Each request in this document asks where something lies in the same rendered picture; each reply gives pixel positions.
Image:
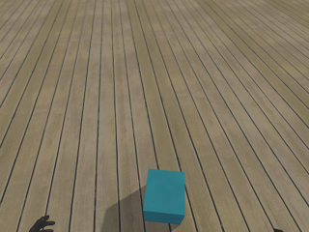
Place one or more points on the left robot hand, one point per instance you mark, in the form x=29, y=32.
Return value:
x=41, y=223

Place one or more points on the carton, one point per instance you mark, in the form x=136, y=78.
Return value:
x=164, y=196

